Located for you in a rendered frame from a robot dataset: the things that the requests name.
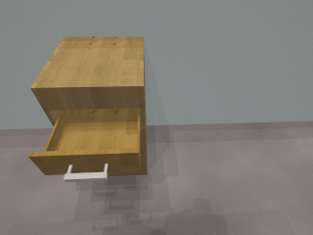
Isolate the cabinet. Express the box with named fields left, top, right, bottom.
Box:
left=30, top=36, right=148, bottom=176

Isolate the handle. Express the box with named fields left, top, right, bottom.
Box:
left=64, top=164, right=109, bottom=183

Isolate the drawer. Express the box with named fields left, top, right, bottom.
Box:
left=28, top=108, right=141, bottom=175

